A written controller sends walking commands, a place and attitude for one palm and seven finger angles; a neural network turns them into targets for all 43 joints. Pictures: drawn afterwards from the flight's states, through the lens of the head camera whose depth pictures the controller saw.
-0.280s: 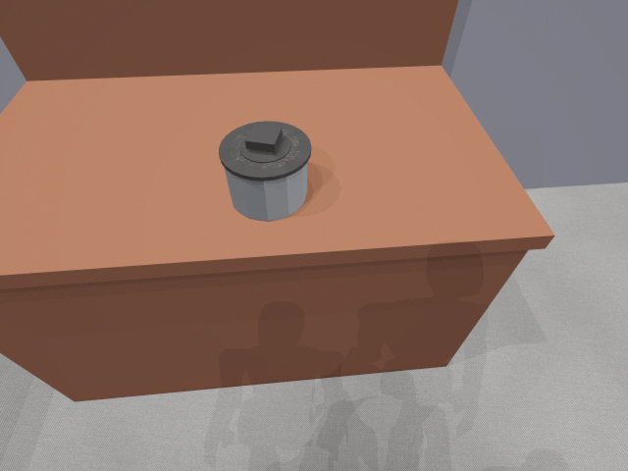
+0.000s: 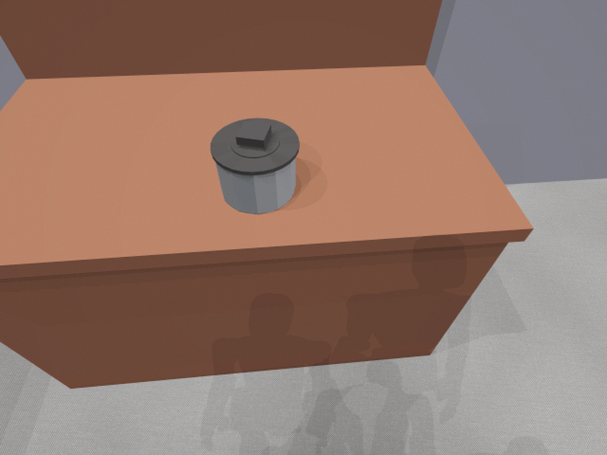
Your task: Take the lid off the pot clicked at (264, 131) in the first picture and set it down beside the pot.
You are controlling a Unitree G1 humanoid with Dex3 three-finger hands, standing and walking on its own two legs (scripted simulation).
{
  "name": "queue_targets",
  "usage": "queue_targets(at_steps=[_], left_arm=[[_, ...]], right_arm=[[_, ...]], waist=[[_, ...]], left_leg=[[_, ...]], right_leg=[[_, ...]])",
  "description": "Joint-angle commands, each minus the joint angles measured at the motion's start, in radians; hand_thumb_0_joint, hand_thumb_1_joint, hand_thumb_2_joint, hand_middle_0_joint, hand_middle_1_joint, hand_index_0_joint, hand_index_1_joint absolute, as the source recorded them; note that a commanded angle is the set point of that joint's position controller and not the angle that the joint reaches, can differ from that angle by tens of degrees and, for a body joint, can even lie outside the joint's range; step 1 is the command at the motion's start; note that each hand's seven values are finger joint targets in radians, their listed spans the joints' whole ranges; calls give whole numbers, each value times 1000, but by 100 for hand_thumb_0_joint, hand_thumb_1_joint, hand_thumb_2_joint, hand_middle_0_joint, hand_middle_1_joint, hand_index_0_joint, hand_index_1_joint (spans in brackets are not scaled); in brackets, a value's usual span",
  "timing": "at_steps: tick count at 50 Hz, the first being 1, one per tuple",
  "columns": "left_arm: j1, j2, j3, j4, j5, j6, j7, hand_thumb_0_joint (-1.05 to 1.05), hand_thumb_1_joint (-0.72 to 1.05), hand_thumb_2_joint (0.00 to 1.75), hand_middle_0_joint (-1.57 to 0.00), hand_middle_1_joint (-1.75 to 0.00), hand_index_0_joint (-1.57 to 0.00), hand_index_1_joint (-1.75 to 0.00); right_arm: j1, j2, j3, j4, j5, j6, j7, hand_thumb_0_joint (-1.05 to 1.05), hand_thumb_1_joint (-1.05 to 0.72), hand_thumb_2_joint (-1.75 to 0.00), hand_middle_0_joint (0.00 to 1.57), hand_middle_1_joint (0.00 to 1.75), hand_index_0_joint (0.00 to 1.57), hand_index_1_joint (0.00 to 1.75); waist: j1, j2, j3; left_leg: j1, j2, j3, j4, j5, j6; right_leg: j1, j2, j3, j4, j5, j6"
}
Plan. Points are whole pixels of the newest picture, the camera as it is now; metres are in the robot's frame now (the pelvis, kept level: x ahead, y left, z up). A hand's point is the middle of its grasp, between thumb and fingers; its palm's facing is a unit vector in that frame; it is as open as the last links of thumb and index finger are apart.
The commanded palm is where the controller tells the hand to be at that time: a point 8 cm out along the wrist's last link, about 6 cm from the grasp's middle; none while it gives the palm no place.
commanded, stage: look at it before walking up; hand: left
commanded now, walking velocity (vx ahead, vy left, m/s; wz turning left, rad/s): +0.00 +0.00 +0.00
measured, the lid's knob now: (254, 134) +0.63 +0.13 +0.07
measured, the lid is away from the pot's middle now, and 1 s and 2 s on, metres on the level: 0.00 0.00 0.00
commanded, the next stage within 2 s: turn to face it in 0.36 s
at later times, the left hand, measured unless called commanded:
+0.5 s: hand out of the picture -0.01 +0.16 -0.17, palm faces +0.04 -0.98 -0.20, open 7.4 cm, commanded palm none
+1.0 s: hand out of the picture +0.00 +0.17 -0.18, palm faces +0.11 -0.97 -0.20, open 7.4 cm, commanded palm none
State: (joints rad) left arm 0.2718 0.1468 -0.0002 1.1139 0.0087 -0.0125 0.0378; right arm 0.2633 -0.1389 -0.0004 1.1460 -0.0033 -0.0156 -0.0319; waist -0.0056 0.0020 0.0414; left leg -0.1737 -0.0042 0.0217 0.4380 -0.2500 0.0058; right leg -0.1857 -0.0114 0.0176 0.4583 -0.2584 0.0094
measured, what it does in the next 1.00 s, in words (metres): stands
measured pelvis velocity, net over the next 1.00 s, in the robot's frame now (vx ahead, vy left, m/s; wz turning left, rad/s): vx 0.01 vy -0.01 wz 0.06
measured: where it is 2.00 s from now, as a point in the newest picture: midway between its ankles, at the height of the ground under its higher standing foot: outside the picture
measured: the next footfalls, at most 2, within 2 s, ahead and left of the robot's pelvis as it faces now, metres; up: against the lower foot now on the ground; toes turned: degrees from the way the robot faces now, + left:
left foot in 1.36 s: +0.11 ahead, +0.10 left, +0.00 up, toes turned +10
right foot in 1.72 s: +0.21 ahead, -0.16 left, +0.00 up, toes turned +7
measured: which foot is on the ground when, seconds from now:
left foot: down 0.00-1.00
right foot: down 0.00-1.00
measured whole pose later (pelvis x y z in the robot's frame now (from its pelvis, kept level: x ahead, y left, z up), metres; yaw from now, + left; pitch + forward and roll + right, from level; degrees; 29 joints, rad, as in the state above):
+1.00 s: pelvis +0.01 -0.01 -0.01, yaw +4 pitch +0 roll +0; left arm 0.31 0.18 0.04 1.05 0.02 0.00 0.02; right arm 0.29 -0.15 -0.02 1.07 -0.02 0.00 -0.02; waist 0.00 -0.02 0.02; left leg -0.24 -0.01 -0.04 0.56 -0.32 0.00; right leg -0.22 -0.02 -0.05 0.56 -0.35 -0.01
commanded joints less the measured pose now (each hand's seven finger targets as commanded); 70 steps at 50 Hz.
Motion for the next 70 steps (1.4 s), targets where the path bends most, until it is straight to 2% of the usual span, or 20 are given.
queue_targets(at_steps=[1, 23, 36, 39, 40, 43, 47, 55, 58, 60, 61, 62, 63, 64, 65, 66, 67, 68, 69, 70], left_arm=[[70, 111, 19, -23, 4, -12, 5, 0, 90, 90, -20, -30, -20, -30], [89, 96, 22, -16, 3, -15, 4, 0, 90, 90, -20, -30, -20, -30], [59, 134, 58, -85, 5, 5, 6, 0, 90, 90, -20, -30, -20, -30], [52, 130, 61, -101, 5, 9, 5, 0, 90, 90, -20, -30, -20, -30], [57, 124, 59, -98, 6, 7, 2, 0, 90, 90, -20, -30, -20, -30], [50, 122, 55, -102, 15, 10, -11, 0, 90, 90, -20, -30, -20, -30], [73, 128, 57, -96, 16, 4, -21, 0, 90, 90, -20, -30, -20, -30], [138, 106, 62, -64, 10, -25, -24, 0, 90, 90, -20, -30, -20, -30], [187, 116, 71, -44, 8, -31, -16, 0, 90, 90, -20, -30, -20, -30], [262, 151, 87, -18, 10, -35, -7, 0, 90, 90, -20, -30, -20, -30], [307, 160, 90, -7, 13, -35, -5, 0, 90, 90, -20, -30, -20, -30], [323, 150, 88, 0, 23, -35, 1, 0, 90, 90, -20, -30, -20, -30], [314, 141, 84, -2, 31, -36, 6, 0, 90, 90, -20, -30, -20, -30], [269, 141, 82, -11, 30, -35, 9, 0, 90, 90, -20, -30, -20, -30], [204, 137, 76, -29, 24, -33, 8, 0, 90, 90, -20, -30, -20, -30], [133, 130, 73, -45, 9, -30, 6, 0, 90, 90, -20, -30, -20, -30], [112, 98, 65, -58, 2, -28, 5, 0, 90, 90, -20, -30, -20, -30], [128, 50, 52, -70, -11, -29, 7, 0, 90, 90, -20, -30, -20, -30], [87, 65, 55, -77, -6, -25, 20, 0, 90, 90, -20, -30, -20, -30], [73, 59, 58, -67, -5, -9, 27, 0, 90, 90, -20, -30, -20, -30]], right_arm=[[62, -93, -16, -22, -2, -8, -3, 0, -90, -90, 20, 30, 20, 30], [74, -85, -15, -19, -4, -9, -5, 0, -90, -90, 20, 30, 20, 30], [51, -108, -36, -82, -6, 14, -3, 0, -90, -90, 20, 30, 20, 30], [39, -115, -38, -99, -9, 14, -1, 0, -90, -90, 20, 30, 20, 30], [46, -114, -36, -99, -11, 12, -1, 0, -90, -90, 20, 30, 20, 30], [58, -111, -37, -102, -21, 13, 4, 0, -90, -90, 20, 30, 20, 30], [76, -101, -36, -106, -24, 6, 7, 0, -90, -90, 20, 30, 20, 30], [106, -118, -35, -76, -14, -33, -3, 0, -90, -90, 20, 30, 20, 30], [96, -108, -36, -70, -11, -38, -11, 0, -90, -90, 20, 30, 20, 30], [47, -81, -37, -88, -10, -37, -11, 0, -90, -90, 20, 30, 20, 30], [-8, -69, -40, -112, -10, -34, -11, 0, -90, -90, 20, 30, 20, 30], [-67, -61, -44, -133, -10, -32, -9, 0, -90, -90, 20, 30, 20, 30], [-101, -54, -46, -149, -11, -32, -4, 0, -90, -90, 20, 30, 20, 30], [-79, -47, -49, -149, -7, -33, 0, 0, -90, -90, 20, 30, 20, 30], [-16, -39, -47, -131, -7, -33, 1, 0, -90, -90, 20, 30, 20, 30], [82, -32, -46, -91, -10, -32, -1, 0, -90, -90, 20, 30, 20, 30], [197, -75, -48, -49, -18, -41, -8, 0, -90, -90, 20, 30, 20, 30], [263, -151, -56, -29, -25, -43, -16, 0, -90, -90, 20, 30, 20, 30], [259, -149, -45, -20, -19, -31, -21, 0, -90, -90, 20, 30, 20, 30], [199, -130, -30, -32, -17, -29, -30, 0, -90, -90, 20, 30, 20, 30]], waist=[[7, -6, 31], [6, -7, 36], [10, -13, 18], [11, 17, 1], [8, 10, -24], [4, -9, 65], [3, -30, 117], [11, 46, 13], [32, -8, -10], [55, -134, -6], [79, -193, 31], [89, -161, 82], [88, -133, 106], [54, -116, 84], [7, -96, 53], [-43, -81, 18], [-84, -7, -27], [-80, 175, -91], [-76, 169, -52], [-44, 140, 16]], left_leg=[[7, 88, -87, -81, 138, 20], [12, 88, -88, -86, 140, 18], [-85, 74, -116, 12, 148, 26], [-84, 79, -137, 16, 153, 33], [-74, 80, -142, 7, 95, 37], [-131, 58, -162, -42, -219, 47], [-154, 40, -146, -26, -259, 52], [-60, 101, -169, 60, 171, 88], [-112, 76, -107, 185, 326, 75], [-274, 25, 4, 338, 119, 38], [-380, 10, 35, 426, -179, 27], [-458, 18, 38, 471, -340, 22], [-479, 34, 22, 455, -374, 23], [-413, 47, 12, 377, -342, 28], [-255, 29, 45, 239, -238, 26], [-44, -10, 77, 65, -28, 24], [168, 75, -54, -6, 314, 62], [255, 317, -327, -35, 777, 177], [164, 369, -345, -59, 1025, 224], [82, 375, -318, -54, 1071, 230]], right_leg=[[-46, -80, 57, -90, 120, -34], [-51, -78, 60, -101, 121, -38], [-43, -107, 25, -21, 99, -46], [-53, -105, 18, 1, 94, -47], [-44, -97, 13, -11, 16, -43], [-100, -81, 32, -66, -270, -48], [-122, -89, 54, -88, -332, -67], [-23, -64, -42, 85, 51, -69], [79, -94, -18, 92, 242, -90], [223, -204, 107, 21, 461, -150], [274, -277, 185, -22, 590, -210], [288, -327, 239, -38, 649, -263], [283, -332, 234, -32, 665, -280], [239, -317, 196, -8, 629, -260], [149, -273, 120, 27, 618, -216], [55, -191, 17, 109, 632, -158], [-87, -106, -51, 300, 525, -80], [-201, -16, -101, 469, -55, -19], [-184, -5, -6, 559, -346, -28], [-187, -33, 46, 573, -352, -29]])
